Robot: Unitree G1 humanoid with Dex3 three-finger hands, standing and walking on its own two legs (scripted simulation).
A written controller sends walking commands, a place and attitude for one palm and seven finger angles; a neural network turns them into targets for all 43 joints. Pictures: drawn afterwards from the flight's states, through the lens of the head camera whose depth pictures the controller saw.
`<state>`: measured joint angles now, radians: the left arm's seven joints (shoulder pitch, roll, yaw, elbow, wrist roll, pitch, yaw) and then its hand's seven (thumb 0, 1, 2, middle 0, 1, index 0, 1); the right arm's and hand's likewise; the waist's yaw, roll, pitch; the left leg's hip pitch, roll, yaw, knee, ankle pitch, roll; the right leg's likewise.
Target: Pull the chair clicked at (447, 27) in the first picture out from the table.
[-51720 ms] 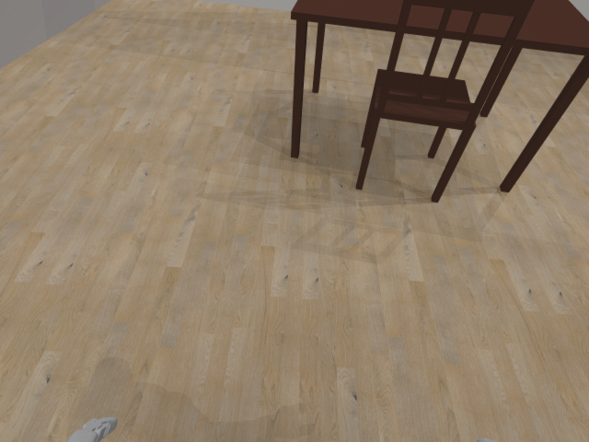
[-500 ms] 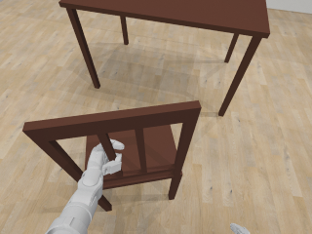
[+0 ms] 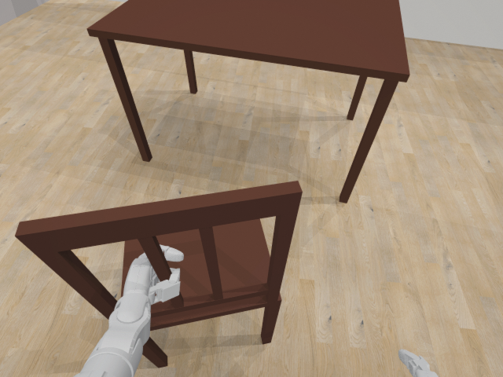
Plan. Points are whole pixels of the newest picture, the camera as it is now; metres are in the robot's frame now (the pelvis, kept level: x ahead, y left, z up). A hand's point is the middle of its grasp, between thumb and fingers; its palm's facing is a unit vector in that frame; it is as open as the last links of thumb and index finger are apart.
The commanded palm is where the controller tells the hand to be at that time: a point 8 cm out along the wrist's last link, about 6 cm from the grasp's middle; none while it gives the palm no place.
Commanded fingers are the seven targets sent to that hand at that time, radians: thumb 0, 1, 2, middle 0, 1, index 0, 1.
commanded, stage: open the thumb and straighten the fingers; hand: left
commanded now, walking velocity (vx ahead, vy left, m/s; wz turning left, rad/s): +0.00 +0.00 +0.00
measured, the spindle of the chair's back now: (165, 275) +0.31 +0.18 -0.08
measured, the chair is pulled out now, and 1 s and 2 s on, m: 0.69 0.69 0.69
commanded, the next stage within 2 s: draw the fingers out of the gap in 0.84 s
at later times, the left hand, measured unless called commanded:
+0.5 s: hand (170, 268) +0.31 +0.17 -0.07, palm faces +0.09 -0.98 -0.18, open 12.2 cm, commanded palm +0.28 +0.21 -0.04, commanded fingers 0.00 -0.55 0.20 -0.22 -0.65 -0.22 -0.65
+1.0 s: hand (171, 269) +0.31 +0.17 -0.07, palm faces +0.10 -0.98 -0.17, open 17.4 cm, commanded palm +0.28 +0.21 -0.04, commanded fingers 0.00 -0.55 0.20 0.00 0.00 0.00 0.00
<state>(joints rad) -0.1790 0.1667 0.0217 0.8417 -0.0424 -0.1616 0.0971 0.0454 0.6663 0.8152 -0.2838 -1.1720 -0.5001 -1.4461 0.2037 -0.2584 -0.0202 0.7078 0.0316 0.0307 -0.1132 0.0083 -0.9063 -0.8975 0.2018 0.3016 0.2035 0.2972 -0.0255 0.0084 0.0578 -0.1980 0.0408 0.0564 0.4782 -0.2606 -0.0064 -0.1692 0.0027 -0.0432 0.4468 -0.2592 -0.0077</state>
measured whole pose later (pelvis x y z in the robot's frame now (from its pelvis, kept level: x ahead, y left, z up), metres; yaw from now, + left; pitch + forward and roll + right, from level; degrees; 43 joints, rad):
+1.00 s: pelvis +0.00 +0.00 -0.03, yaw +2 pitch +9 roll +0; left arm -0.13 0.20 0.07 0.52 -0.07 0.04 0.06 -0.02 -0.54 0.20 -0.02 -0.04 -0.02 -0.04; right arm 0.25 -0.26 0.00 0.62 0.04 -0.01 -0.04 0.01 -0.90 -0.90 0.20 0.30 0.21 0.30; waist -0.06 0.04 -0.07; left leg -0.55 0.03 0.02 0.77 -0.38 0.00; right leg -0.51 -0.02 -0.07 0.76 -0.40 -0.01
